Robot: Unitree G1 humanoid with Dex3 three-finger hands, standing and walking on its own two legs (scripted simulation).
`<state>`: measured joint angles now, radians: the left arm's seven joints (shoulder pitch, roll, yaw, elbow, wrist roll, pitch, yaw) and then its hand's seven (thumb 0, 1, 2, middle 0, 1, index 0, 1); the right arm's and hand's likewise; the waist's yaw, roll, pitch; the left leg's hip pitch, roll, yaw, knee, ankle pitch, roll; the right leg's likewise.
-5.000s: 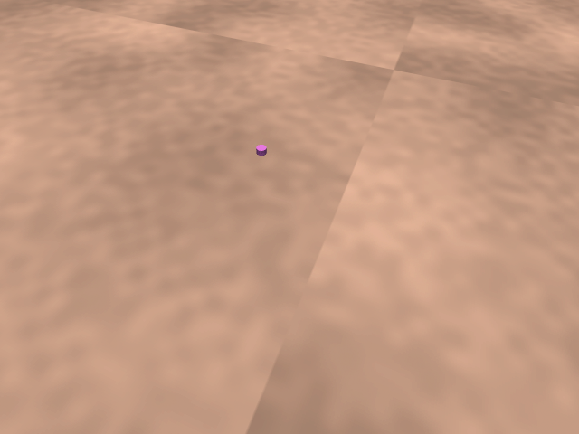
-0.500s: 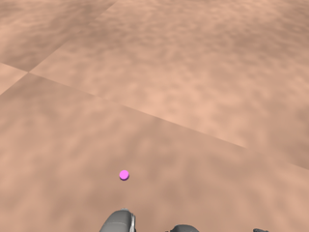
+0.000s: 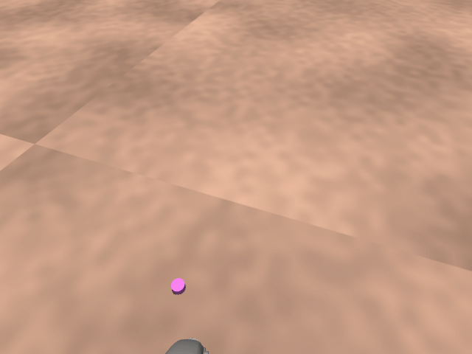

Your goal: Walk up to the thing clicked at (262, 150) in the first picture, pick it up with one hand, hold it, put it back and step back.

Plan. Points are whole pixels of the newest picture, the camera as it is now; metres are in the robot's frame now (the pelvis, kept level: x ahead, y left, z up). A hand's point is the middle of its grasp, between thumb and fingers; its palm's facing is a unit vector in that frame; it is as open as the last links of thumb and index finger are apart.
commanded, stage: walk up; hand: left
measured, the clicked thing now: (178, 286) +0.52 +0.26 -0.74
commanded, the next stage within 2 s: none
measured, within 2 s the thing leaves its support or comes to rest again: neither
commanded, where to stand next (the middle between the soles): +0.15 +0.01 m, yaw +4 degrees
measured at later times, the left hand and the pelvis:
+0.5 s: hand out of the picture +0.13 +0.30 -0.15, palm faces +0.04 -0.94 -0.34, open 7.4 cm; pelvis +0.09 +0.04 +0.01, yaw +4 degrees
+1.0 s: hand (95, 341) +0.18 +0.28 -0.15, palm faces +0.03 -0.93 -0.37, open 7.4 cm; pelvis +0.08 +0.01 +0.00, yaw +4 degrees
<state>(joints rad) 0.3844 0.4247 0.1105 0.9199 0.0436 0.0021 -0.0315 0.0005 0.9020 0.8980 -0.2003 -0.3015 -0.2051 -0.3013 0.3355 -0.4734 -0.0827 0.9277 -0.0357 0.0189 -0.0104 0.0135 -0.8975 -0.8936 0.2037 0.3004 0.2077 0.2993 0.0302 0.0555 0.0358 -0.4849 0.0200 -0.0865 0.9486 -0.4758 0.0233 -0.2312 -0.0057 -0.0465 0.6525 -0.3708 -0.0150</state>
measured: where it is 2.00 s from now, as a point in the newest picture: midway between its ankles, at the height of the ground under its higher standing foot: outside the picture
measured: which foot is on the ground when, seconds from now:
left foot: up 0.00-0.28, down 0.30-1.00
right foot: down 0.00-0.34, up 0.36-0.62, down 0.64-1.00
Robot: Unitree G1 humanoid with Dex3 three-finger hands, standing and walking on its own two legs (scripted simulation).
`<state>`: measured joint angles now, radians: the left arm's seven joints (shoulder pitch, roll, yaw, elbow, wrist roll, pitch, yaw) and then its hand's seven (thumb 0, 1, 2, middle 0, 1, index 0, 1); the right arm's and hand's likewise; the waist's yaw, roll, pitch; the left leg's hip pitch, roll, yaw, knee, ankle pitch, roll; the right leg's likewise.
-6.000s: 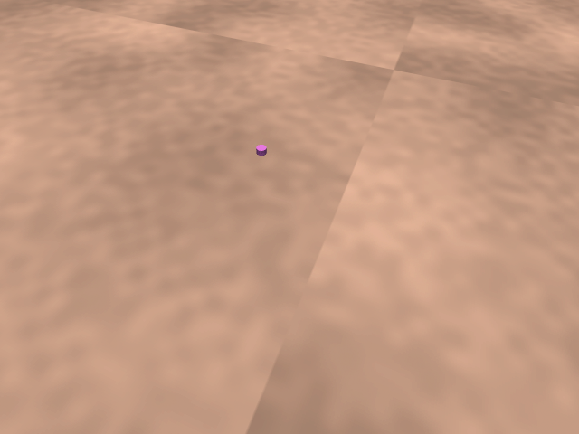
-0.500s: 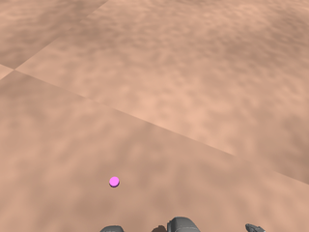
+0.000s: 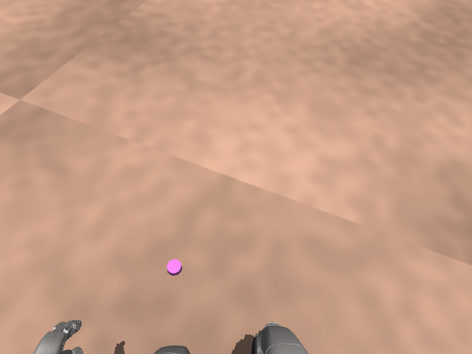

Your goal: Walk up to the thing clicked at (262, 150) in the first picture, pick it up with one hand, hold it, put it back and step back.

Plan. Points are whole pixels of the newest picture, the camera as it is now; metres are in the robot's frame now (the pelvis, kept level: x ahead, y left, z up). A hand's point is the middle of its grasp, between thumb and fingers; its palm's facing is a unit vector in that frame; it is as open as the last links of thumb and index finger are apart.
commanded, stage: walk up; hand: left
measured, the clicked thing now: (174, 267) +0.46 +0.22 -0.74
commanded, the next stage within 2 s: none
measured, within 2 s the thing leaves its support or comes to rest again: neither
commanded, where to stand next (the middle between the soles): +0.07 -0.01 m, yaw +0 degrees
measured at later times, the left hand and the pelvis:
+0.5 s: hand out of the picture +0.08 +0.24 -0.13, palm faces +0.01 -0.94 -0.34, open 7.4 cm; pelvis +0.01 -0.01 +0.03, yaw +0 degrees
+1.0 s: hand out of the picture +0.12 +0.22 -0.13, palm faces -0.01 -0.95 -0.33, open 7.4 cm; pelvis +0.02 -0.02 +0.03, yaw +0 degrees
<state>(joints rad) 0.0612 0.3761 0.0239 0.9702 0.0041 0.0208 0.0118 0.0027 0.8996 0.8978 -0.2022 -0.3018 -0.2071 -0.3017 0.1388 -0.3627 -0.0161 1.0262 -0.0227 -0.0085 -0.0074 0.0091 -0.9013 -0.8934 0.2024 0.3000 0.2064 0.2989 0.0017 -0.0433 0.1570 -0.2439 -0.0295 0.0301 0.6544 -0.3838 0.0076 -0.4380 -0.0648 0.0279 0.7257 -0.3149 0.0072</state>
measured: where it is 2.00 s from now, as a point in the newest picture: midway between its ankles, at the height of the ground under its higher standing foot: outside the picture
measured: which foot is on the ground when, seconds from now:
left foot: down 0.00-1.00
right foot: down 0.00-1.00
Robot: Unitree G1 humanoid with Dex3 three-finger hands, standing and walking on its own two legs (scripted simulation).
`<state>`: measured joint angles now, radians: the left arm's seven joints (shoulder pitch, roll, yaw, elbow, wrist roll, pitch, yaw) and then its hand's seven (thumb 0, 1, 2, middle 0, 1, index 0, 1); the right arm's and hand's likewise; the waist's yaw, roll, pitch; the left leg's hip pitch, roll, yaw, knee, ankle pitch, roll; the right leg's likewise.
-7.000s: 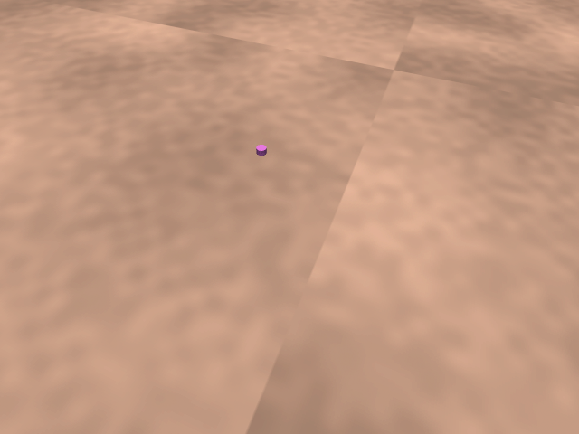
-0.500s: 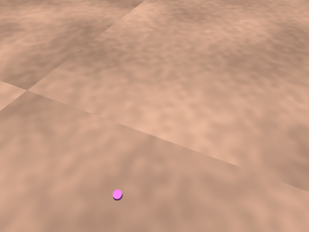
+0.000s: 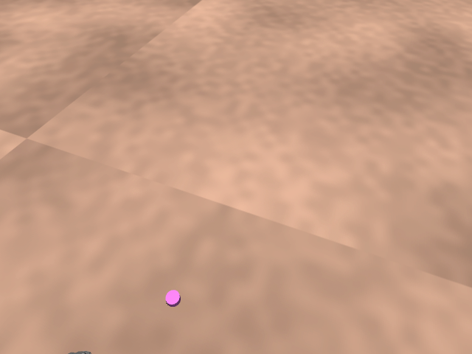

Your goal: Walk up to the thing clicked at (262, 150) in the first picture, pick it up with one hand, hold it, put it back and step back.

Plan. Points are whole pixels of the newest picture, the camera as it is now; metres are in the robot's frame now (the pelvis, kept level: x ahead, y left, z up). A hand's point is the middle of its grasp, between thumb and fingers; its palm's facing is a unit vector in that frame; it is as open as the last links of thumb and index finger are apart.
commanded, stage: walk up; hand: left
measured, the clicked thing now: (173, 298) +0.44 +0.24 -0.76
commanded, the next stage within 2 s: none
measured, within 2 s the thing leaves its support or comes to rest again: neither
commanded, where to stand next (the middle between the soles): +0.05 +0.01 m, yaw +1 degrees
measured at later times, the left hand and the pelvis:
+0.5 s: hand out of the picture +0.04 +0.31 -0.18, palm faces -0.03 -0.95 -0.32, open 7.4 cm; pelvis -0.09 +0.05 -0.01, yaw +1 degrees
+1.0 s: hand out of the picture +0.08 +0.22 -0.13, palm faces -0.10 -0.90 -0.43, open 7.4 cm; pelvis -0.05 -0.03 -0.02, yaw -3 degrees
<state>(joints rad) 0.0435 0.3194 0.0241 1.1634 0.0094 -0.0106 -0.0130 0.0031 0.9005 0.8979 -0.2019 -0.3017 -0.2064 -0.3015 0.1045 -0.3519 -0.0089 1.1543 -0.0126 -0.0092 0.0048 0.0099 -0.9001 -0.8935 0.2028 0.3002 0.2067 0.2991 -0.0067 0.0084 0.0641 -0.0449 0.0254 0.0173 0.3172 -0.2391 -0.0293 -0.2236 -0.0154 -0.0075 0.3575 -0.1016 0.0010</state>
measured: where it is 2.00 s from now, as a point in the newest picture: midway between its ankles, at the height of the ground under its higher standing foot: outside the picture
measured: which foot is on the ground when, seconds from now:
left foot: down 0.00-0.88, up 0.90-1.00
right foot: down 0.00-0.36, up 0.38-0.84, down 0.86-1.00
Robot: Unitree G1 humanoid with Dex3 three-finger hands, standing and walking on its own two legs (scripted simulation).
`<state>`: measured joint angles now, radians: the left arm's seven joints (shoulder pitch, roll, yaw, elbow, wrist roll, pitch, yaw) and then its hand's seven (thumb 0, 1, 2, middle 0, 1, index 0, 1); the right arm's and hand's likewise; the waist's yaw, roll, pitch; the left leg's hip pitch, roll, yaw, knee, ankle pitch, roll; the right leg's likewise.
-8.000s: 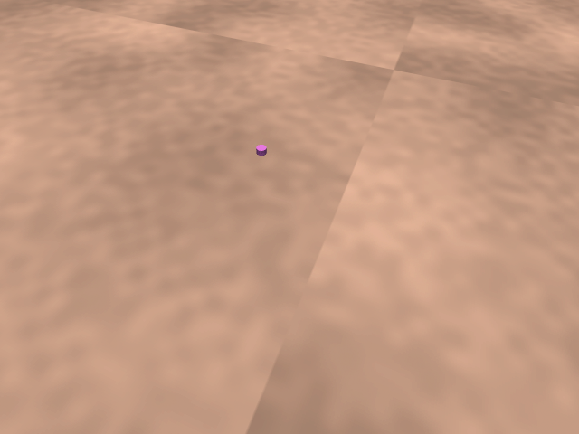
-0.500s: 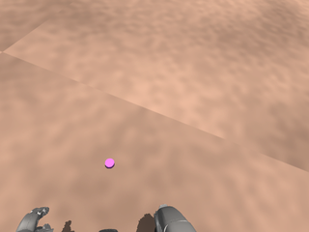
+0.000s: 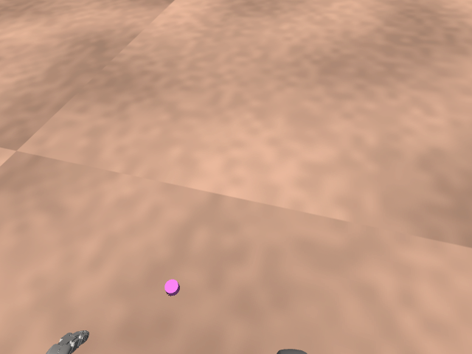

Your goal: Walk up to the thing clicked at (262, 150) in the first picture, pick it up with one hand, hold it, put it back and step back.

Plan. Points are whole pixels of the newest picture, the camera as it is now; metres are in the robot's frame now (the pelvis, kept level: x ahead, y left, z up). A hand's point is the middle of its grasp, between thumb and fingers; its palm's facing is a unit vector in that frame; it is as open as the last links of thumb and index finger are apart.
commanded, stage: walk up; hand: left
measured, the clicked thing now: (172, 287) +0.47 +0.30 -0.75
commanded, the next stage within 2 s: none
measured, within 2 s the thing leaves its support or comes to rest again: neither
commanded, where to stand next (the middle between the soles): +0.10 +0.05 m, yaw +4 degrees
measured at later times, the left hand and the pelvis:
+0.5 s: hand out of the picture +0.07 +0.33 -0.16, palm faces +0.09 -0.91 -0.39, open 7.4 cm; pelvis -0.01 +0.04 -0.01, yaw +6 degrees
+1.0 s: hand out of the picture +0.05 +0.30 -0.15, palm faces +0.04 -0.92 -0.38, open 7.4 cm; pelvis +0.00 +0.03 +0.00, yaw +3 degrees
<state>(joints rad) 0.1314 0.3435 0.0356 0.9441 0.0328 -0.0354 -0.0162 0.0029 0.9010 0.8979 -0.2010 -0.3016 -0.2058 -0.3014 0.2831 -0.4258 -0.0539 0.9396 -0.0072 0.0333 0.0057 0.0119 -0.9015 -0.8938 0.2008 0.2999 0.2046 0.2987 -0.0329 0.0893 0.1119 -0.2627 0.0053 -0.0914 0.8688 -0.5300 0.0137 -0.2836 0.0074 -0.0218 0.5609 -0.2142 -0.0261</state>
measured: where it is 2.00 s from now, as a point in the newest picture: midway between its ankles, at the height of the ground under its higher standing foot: outside the picture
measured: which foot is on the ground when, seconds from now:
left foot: up 0.00-0.36, down 0.38-1.00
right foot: down 0.00-0.42, up 0.44-0.68, down 0.70-1.00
